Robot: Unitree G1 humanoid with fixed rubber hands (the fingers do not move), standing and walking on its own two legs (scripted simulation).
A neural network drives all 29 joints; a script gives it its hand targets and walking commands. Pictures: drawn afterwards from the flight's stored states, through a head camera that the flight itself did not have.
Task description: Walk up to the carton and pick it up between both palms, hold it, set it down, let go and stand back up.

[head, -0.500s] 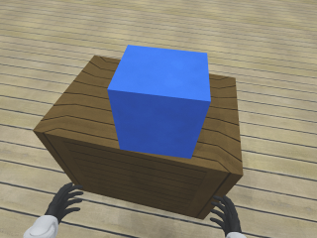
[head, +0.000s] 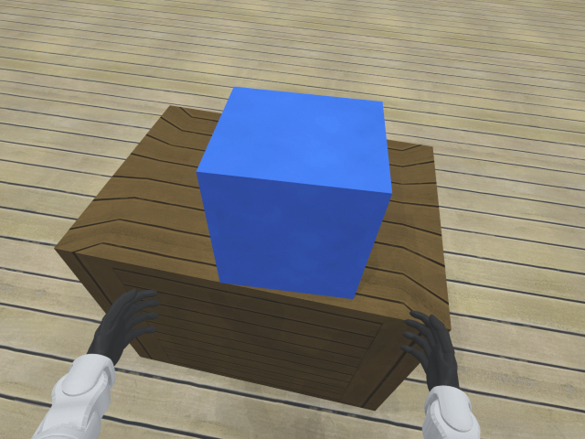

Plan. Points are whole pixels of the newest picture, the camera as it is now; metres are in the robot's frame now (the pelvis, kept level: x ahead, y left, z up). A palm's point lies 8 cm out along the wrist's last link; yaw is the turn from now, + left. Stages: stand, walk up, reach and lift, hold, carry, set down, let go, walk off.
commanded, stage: reach and lift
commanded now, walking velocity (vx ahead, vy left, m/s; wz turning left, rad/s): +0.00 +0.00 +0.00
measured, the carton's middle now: (296, 197) +0.52 +0.00 +0.01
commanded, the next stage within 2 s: none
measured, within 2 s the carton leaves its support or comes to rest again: neither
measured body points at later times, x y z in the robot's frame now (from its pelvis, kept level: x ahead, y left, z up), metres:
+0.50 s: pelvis -0.01 +0.01 +0.00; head +0.00 +0.02 +0.45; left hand +0.32 +0.27 +0.02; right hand +0.30 -0.22 +0.00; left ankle -0.01 +0.12 -0.73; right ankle +0.00 -0.11 -0.73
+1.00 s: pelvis -0.01 +0.00 +0.01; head +0.01 +0.01 +0.46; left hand +0.39 +0.25 +0.08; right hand +0.36 -0.21 +0.07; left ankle -0.01 +0.12 -0.73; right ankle +0.00 -0.11 -0.73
